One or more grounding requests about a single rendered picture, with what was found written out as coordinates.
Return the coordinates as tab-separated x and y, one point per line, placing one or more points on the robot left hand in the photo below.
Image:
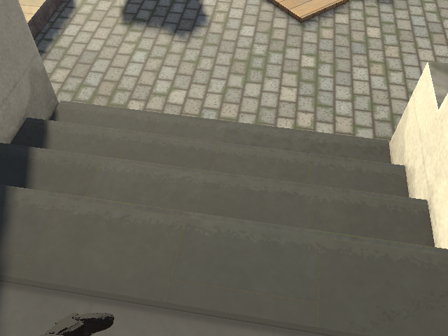
81	325

